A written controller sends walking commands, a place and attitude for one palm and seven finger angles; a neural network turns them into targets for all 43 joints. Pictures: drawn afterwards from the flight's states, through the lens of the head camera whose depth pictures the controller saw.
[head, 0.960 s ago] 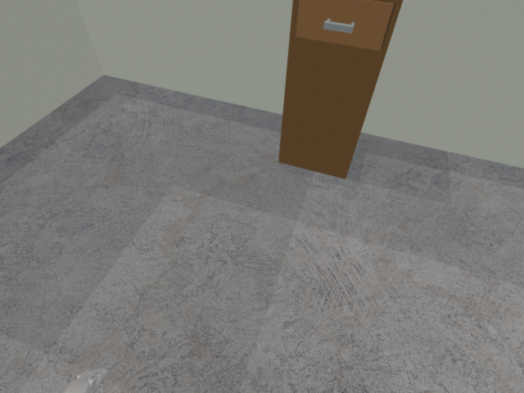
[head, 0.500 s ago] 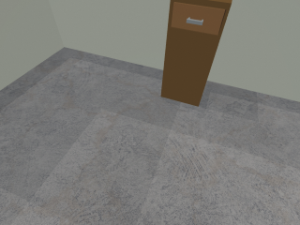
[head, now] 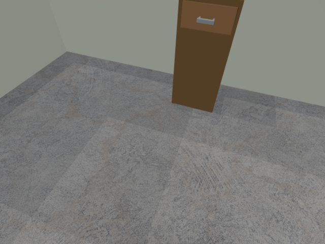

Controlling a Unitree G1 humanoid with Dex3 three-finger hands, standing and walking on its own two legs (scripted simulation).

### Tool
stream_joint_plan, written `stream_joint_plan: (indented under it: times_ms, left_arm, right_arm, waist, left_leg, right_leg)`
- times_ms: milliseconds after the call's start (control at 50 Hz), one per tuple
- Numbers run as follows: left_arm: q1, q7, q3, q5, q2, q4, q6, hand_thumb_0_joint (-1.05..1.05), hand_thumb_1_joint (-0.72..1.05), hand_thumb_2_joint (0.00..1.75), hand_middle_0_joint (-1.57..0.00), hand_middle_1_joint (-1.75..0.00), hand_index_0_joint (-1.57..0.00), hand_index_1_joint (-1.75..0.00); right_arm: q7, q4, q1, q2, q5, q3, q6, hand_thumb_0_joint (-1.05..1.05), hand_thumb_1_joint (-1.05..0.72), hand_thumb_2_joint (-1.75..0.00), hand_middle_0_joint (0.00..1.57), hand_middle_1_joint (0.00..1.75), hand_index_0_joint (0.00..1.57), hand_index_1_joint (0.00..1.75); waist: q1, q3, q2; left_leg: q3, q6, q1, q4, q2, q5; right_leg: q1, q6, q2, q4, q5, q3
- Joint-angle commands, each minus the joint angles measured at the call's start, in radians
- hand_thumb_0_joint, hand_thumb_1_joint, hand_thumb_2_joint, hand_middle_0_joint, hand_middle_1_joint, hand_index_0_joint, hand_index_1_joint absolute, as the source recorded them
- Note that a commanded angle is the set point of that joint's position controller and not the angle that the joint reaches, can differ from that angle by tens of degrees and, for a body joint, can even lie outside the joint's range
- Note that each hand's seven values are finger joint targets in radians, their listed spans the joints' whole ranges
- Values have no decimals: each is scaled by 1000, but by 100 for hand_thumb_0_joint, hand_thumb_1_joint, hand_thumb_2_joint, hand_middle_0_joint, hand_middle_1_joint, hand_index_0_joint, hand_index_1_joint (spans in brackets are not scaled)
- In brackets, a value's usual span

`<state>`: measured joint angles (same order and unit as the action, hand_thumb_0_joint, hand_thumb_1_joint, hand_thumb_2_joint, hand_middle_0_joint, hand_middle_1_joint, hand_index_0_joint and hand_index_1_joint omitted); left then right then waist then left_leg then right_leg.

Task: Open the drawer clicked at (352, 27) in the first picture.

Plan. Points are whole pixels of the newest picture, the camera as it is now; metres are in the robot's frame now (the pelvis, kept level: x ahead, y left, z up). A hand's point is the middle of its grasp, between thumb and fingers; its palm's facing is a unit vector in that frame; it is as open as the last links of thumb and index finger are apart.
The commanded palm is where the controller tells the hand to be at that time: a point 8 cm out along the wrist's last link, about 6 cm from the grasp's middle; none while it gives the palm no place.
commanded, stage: look at it before walking up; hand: left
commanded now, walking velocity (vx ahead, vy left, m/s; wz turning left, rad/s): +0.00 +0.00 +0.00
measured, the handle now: (205, 20) +1.37 -0.20 +0.01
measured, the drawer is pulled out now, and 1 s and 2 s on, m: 0.00 0.00 0.00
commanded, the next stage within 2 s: walk to a spot facing it in 0.48 s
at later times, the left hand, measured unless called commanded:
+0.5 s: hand out of the picture +0.08 +0.24 -0.16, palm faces -0.04 -0.94 -0.33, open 7.4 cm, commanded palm none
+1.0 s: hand out of the picture +0.07 +0.17 -0.19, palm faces -0.02 -0.98 -0.19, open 7.4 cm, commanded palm none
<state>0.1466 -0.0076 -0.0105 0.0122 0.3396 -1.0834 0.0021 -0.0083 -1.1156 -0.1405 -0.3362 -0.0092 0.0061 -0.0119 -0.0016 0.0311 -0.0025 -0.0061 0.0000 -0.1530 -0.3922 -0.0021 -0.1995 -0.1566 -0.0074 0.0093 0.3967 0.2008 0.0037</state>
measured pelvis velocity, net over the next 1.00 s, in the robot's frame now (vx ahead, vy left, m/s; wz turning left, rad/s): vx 0.10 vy -0.02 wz -0.07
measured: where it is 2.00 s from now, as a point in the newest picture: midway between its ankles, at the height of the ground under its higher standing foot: (178, 201)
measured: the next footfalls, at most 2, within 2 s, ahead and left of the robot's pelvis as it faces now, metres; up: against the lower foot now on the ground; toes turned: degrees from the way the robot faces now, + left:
left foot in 1.22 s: +0.34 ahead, +0.11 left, +0.00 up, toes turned -4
right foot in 1.74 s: +0.49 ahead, -0.21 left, +0.00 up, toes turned -33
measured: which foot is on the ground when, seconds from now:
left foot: down 0.00-0.94, up 0.96-1.00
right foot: down 0.00-1.00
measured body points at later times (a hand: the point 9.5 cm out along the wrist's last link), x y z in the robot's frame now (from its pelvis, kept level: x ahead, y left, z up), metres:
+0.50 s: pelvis +0.01 +0.00 +0.00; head +0.02 +0.00 +0.45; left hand +0.08 +0.29 -0.13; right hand +0.09 -0.30 -0.13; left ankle +0.01 +0.12 -0.74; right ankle +0.01 -0.12 -0.74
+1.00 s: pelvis +0.10 -0.02 -0.02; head +0.12 -0.02 +0.42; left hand +0.07 +0.22 -0.18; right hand +0.06 -0.26 -0.18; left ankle +0.02 +0.11 -0.72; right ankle +0.01 -0.12 -0.74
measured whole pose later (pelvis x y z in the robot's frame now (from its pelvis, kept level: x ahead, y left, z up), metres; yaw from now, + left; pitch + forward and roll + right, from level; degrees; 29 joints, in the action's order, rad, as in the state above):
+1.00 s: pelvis +0.10 -0.02 -0.02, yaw -4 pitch +1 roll -1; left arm 0.39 -0.01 0.03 0.03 0.18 -1.08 0.04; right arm 0.00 -1.13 -0.33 -0.21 -0.02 -0.02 -0.01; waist 0.02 0.01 0.02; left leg 0.06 0.01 -0.28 -0.89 0.07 -0.52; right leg -0.17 0.04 -0.06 0.62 0.46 0.05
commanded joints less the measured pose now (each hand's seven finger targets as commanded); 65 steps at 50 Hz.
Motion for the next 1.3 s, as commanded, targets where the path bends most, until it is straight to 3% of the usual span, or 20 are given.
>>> stream_joint_plan:
  times_ms: [0, 560, 600, 660, 720, 860, 880, 900, 920, 940, 980, 1060, 1100, 1140, 1160, 1180, 1200, 1220, 1240, 1280]
  left_arm:
    - [-43, 18, 42, -1, 205, 59, 20, 0, 90, 90, -20, -30, -20, -30]
    - [-44, 20, 42, -1, 207, 55, 24, 0, 90, 90, -20, -30, -20, -30]
    - [31, 23, 17, -1, 82, 23, 4, 0, 90, 90, -20, -30, -20, -30]
    - [67, 7, 27, 8, 87, 29, -14, 0, 90, 90, -20, -30, -20, -30]
    - [97, -5, 42, 13, 82, 54, -14, 0, 90, 90, -20, -30, -20, -30]
    - [221, -10, 60, 11, 3, 70, 27, 0, 90, 90, -20, -30, -20, -30]
    - [266, -7, 66, 13, 5, 55, 34, 0, 90, 90, -20, -30, -20, -30]
    - [337, 1, 75, 15, 34, 29, 42, 0, 90, 90, -20, -30, -20, -30]
    - [426, 12, 89, 15, 81, -5, 50, 0, 90, 90, -20, -30, -20, -30]
    - [514, 25, 94, 11, 84, -23, 56, 0, 90, 90, -20, -30, -20, -30]
    - [552, 46, 88, 19, 42, -41, 62, 0, 90, 90, -20, -30, -20, -30]
    - [399, 49, 80, 28, 3, -1, 66, 0, 90, 90, -20, -30, -20, -30]
    - [329, 40, 79, 19, 2, 9, 67, 0, 90, 90, -20, -30, -20, -30]
    - [263, 32, 91, 8, 22, 11, 71, 0, 90, 90, -20, -30, -20, -30]
    - [258, 30, 94, 4, 15, 9, 72, 0, 90, 90, -20, -30, -20, -30]
    - [275, 25, 92, 0, -20, 11, 72, 0, 90, 90, -20, -30, -20, -30]
    - [342, 15, 89, -12, -86, 22, 65, 0, 90, 90, -20, -30, -20, -30]
    - [332, 16, 81, -6, -92, 46, 65, 0, 90, 90, -20, -30, -20, -30]
    - [292, 19, 85, 5, -96, 50, 60, 0, 90, 90, -20, -30, -20, -30]
    - [220, 3, 84, 20, -123, 58, 42, 0, 90, 90, -20, -30, -20, -30]
  right_arm:
    - [18, 63, 55, -209, 0, -41, -21, 0, -90, -90, 20, 30, 20, 30]
    - [21, 62, 73, -211, 3, -39, -23, 0, -90, -90, 20, 30, 20, 30]
    - [17, 35, 9, -84, -6, -10, -6, 0, -90, -90, 20, 30, 20, 30]
    - [11, 36, -27, -94, -16, -21, 6, 0, -90, -90, 20, 30, 20, 30]
    - [10, 54, -52, -110, -17, -38, 5, 0, -90, -90, 20, 30, 20, 30]
    - [20, 74, -136, -86, -7, -63, -31, 0, -90, -90, 20, 30, 20, 30]
    - [22, 82, -121, -68, -6, -63, -36, 0, -90, -90, 20, 30, 20, 30]
    - [21, 104, -89, -29, -3, -58, -42, 0, -90, -90, 20, 30, 20, 30]
    - [16, 139, -29, 19, -3, -50, -48, 0, -90, -90, 20, 30, 20, 30]
    - [17, 177, 70, 20, -8, -43, -56, 0, -90, -90, 20, 30, 20, 30]
    - [15, 194, 123, 26, -11, -48, -66, 0, -90, -90, 20, 30, 20, 30]
    - [-4, 206, 107, 75, 0, -52, -52, 0, -90, -90, 20, 30, 20, 30]
    - [-13, 201, 63, 95, 5, -49, -50, 0, -90, -90, 20, 30, 20, 30]
    - [-7, 150, -97, 85, 7, -58, -54, 0, -90, -90, 20, 30, 20, 30]
    - [5, 104, -232, 54, 6, -68, -58, 0, -90, -90, 20, 30, 20, 30]
    - [21, 55, -384, -13, 0, -88, -62, 0, -90, -90, 20, 30, 20, 30]
    - [25, 39, -470, -112, -19, -113, -68, 0, -90, -90, 20, 30, 20, 30]
    - [26, 57, -449, -133, -10, -110, -58, 0, -90, -90, 20, 30, 20, 30]
    - [23, 89, -326, -92, -13, -101, -53, 0, -90, -90, 20, 30, 20, 30]
    - [28, 127, -188, 25, -16, -75, -62, 0, -90, -90, 20, 30, 20, 30]
  waist:
    - [3, -29, -11]
    - [3, -64, 1]
    - [4, -74, 0]
    - [7, 29, 1]
    - [8, 103, 22]
    - [25, 63, 84]
    - [44, 54, 25]
    - [68, 29, -94]
    - [90, 34, -260]
    - [146, 67, -250]
    - [151, 62, -122]
    - [58, 68, -111]
    - [6, 74, -112]
    - [-77, 31, -116]
    - [-129, -28, -71]
    - [-180, -133, 45]
    - [-170, -221, 329]
    - [-141, -200, 311]
    - [-103, -69, 176]
    - [-48, 117, 96]
  left_leg:
    - [-103, -29, -20, 84, 112, 39]
    - [-84, -25, 36, 81, 126, 155]
    - [-52, -6, 46, 57, 118, 21]
    - [-53, -17, -40, 72, 115, -318]
    - [-77, -40, -88, 69, 139, -445]
    - [-107, -97, -48, -49, 223, -208]
    - [-49, -75, -101, -154, 187, -140]
    - [63, -32, -237, -327, 114, -106]
    - [158, 11, -455, -517, 34, -240]
    - [106, 17, -606, -662, 41, -399]
    - [41, 14, -724, -743, 84, -380]
    - [25, 15, -552, -537, 115, -299]
    - [81, 15, -318, -398, 83, -151]
    - [157, 13, -20, -263, 14, 36]
    - [139, 7, 144, -213, 15, 74]
    - [52, -3, 322, -180, 96, 54]
    - [-338, -92, 419, -31, 401, -15]
    - [-535, -157, 328, 123, 498, -137]
    - [-497, -185, 151, 184, 514, -335]
    - [-340, -147, -85, 211, 437, -333]
  right_leg:
    - [-19, 36, 111, -87, 9, 106]
    - [19, 36, 113, -74, -149, 97]
    - [3, 24, 100, -68, 8, 102]
    - [-97, 42, 71, -68, 319, 130]
    - [-175, 60, 37, -14, 386, 137]
    - [-166, 78, -5, 185, 153, 86]
    - [-95, 96, 21, 155, 83, 140]
    - [53, 136, 104, 72, -19, 276]
    - [219, 215, 242, -41, -195, 502]
    - [321, 288, 308, -55, -467, 616]
    - [416, 303, 298, 6, -638, 544]
    - [177, 232, 245, -66, -329, 407]
    - [-19, 187, 188, -107, -262, 310]
    - [-139, 137, 109, -32, -313, 209]
    - [-164, 116, 73, 123, -383, 182]
    - [-220, 92, 29, 356, -296, 145]
    - [-373, 45, -79, 714, 244, 27]
    - [-426, 53, -66, 887, 369, 69]
    - [-442, 65, -5, 952, 338, 61]
    - [-484, 52, 72, 966, 192, 44]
